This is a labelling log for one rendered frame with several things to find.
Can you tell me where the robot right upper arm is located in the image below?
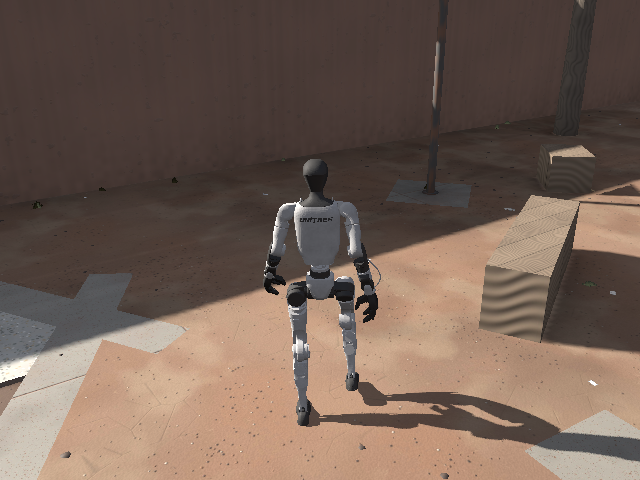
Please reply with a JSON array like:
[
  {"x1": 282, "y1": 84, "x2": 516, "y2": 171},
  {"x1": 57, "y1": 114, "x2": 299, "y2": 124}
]
[{"x1": 337, "y1": 201, "x2": 363, "y2": 259}]

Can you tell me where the robot right thigh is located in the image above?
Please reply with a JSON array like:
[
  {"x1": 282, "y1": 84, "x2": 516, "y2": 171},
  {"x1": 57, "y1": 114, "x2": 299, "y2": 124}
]
[{"x1": 334, "y1": 276, "x2": 355, "y2": 330}]

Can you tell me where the robot left upper arm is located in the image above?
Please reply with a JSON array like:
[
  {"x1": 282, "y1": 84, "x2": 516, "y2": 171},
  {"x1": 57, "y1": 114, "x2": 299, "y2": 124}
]
[{"x1": 270, "y1": 202, "x2": 296, "y2": 257}]

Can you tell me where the robot right hand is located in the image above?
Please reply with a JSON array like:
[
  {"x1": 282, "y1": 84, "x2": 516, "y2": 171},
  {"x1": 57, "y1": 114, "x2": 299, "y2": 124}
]
[{"x1": 355, "y1": 293, "x2": 378, "y2": 323}]

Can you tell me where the left robot forearm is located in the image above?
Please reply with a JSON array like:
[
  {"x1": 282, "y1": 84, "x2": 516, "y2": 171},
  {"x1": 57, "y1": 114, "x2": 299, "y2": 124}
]
[{"x1": 264, "y1": 241, "x2": 281, "y2": 279}]

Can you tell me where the right robot forearm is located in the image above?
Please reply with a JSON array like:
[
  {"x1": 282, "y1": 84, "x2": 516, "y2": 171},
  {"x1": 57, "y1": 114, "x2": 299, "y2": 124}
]
[{"x1": 353, "y1": 243, "x2": 376, "y2": 296}]

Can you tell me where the robot left hand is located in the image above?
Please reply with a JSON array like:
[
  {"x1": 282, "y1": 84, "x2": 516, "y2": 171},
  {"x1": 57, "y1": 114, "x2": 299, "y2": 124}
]
[{"x1": 263, "y1": 275, "x2": 286, "y2": 295}]

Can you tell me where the humanoid robot torso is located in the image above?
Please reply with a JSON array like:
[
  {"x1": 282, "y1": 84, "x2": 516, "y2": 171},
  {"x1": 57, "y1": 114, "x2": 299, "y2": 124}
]
[{"x1": 294, "y1": 197, "x2": 341, "y2": 300}]

